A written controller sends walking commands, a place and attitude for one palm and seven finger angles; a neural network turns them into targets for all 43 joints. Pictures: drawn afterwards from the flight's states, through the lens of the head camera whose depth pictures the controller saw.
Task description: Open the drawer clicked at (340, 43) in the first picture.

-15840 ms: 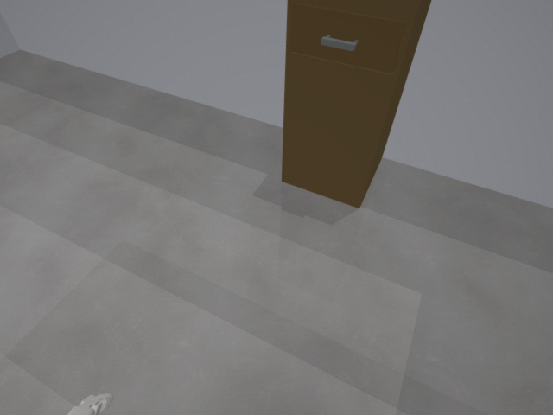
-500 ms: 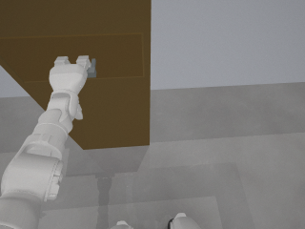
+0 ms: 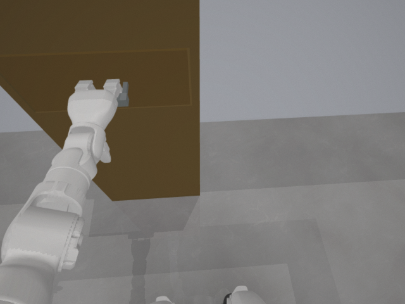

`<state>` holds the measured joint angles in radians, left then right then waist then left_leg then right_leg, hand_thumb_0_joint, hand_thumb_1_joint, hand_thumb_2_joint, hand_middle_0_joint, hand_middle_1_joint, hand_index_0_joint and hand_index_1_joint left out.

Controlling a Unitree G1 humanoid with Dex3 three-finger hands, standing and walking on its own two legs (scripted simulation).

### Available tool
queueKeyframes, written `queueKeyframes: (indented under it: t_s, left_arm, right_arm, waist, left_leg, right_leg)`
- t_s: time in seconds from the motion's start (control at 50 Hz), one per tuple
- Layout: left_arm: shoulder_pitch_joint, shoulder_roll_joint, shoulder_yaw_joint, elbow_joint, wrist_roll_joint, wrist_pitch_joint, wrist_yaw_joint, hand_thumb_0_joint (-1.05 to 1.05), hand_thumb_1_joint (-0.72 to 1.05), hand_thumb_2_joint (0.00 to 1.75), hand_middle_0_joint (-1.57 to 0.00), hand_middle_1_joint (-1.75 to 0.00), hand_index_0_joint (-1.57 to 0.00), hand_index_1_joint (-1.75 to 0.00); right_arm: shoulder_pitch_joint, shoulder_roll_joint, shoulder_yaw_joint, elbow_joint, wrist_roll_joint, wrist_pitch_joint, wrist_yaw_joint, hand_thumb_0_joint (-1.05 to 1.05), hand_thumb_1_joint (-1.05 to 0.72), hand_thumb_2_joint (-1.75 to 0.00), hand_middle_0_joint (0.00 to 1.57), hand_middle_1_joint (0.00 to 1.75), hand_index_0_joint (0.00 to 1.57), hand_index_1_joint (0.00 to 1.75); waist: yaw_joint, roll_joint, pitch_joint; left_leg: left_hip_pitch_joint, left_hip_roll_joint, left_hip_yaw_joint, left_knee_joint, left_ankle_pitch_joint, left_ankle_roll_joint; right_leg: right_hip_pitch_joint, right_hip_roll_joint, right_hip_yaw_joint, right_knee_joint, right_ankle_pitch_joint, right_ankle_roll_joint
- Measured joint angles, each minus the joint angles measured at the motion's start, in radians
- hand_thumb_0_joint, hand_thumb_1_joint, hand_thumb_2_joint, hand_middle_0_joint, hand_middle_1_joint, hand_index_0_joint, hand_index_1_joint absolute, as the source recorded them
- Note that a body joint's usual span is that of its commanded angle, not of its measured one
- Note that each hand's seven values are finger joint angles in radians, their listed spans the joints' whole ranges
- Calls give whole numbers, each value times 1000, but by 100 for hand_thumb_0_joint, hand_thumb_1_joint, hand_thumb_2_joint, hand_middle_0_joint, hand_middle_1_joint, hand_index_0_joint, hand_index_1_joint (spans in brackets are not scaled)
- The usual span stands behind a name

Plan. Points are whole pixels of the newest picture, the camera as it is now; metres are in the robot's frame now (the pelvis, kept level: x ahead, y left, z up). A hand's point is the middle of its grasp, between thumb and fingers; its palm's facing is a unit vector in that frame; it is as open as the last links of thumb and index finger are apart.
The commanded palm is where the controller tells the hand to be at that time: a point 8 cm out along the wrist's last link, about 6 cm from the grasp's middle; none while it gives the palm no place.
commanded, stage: close the thumb around the handle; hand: left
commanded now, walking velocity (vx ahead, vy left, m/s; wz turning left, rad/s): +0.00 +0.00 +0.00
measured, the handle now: (101, 94) +0.55 +0.20 +0.05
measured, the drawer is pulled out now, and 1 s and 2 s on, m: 0.00 0.01 0.12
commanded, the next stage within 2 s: pull the drawer open in 0.62 s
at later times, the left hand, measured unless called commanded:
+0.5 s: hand (103, 120) +0.49 +0.19 +0.03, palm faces -0.04 -0.01 -1.00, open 6.3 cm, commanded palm +0.47 +0.20 +0.07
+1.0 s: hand (103, 125) +0.48 +0.19 +0.02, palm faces -0.04 -0.03 -1.00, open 5.8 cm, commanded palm +0.44 +0.20 +0.07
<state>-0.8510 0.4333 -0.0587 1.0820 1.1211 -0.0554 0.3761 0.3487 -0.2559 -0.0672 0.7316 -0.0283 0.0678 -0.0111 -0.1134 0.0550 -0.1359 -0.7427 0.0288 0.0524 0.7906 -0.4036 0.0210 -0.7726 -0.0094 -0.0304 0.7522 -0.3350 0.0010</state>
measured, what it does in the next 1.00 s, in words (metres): stands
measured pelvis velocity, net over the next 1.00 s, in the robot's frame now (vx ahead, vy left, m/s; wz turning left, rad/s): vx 0.01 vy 0.00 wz -0.03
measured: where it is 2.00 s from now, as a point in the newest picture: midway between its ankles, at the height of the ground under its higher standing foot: outside the picture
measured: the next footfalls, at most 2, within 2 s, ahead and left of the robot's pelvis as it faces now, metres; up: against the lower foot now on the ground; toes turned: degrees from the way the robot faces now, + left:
none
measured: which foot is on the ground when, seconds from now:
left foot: down 0.00-1.00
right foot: down 0.00-1.00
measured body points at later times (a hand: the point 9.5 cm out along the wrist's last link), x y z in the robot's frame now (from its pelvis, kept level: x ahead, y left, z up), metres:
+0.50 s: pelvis +0.00 +0.00 +0.00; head +0.11 -0.01 +0.44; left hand +0.49 +0.19 +0.08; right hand +0.01 -0.28 -0.13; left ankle -0.03 +0.10 -0.70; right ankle +0.00 -0.12 -0.70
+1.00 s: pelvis +0.01 +0.00 +0.01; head +0.11 -0.01 +0.45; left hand +0.48 +0.19 +0.08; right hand +0.02 -0.27 -0.13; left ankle -0.03 +0.10 -0.70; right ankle +0.00 -0.12 -0.70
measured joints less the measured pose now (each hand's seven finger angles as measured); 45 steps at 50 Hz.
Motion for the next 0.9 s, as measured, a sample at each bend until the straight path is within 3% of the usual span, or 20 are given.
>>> queueKeyframes:
  t_s: [0.2, 0.38, 0.54, 0.78, 0.9]
  left_arm:
    - [-16, -8, -3, 21, -14, 43, -18, 0, -15, 45, -33, -124, -33, -124]
    - [-4, 13, 7, 11, -14, 13, -39, 0, 32, 65, -34, -127, -35, -128]
    - [6, 14, 13, -4, -9, -4, -21, 0, 70, 82, -36, -131, -37, -130]
    - [13, 10, 16, -8, -8, 13, -25, 0, 72, 81, -34, -133, -36, -132]
    - [72, 3, 28, -64, -19, 14, -34, 0, 74, 79, -32, -134, -35, -131]
  right_arm:
    - [-8, -3, -2, 4, 2, 8, -1, 0, -90, -90, 20, 30, 20, 30]
    - [1, -2, 2, -4, 6, 4, -9, 0, -90, -90, 20, 30, 20, 30]
    - [4, -7, -1, 2, 4, 5, -6, 0, -90, -90, 20, 30, 20, 30]
    - [-10, -3, 1, -7, 4, 11, -2, 0, -90, -90, 20, 30, 20, 30]
    - [-1, -1, -3, -19, 7, 18, 1, 0, -90, -90, 20, 30, 20, 30]
  waist:
    - [-5, 4, -1]
    - [-8, -1, 5]
    - [-4, 1, 0]
    - [-10, -1, -2]
    - [-1, 2, -5]
  left_leg:
    - [10, 2, -2, -10, 4, -3]
    - [24, 4, 2, -22, 7, -5]
    - [14, 4, 3, -14, 1, -4]
    - [20, 4, 10, -19, 2, 0]
    - [47, 7, 25, -36, 1, 4]
  right_leg:
    - [9, 2, -2, -8, 3, -3]
    - [20, 6, 2, -17, 5, -5]
    - [9, 6, 4, -10, 1, -3]
    - [15, 6, 12, -18, 7, 1]
    - [34, 10, 27, -34, 10, 5]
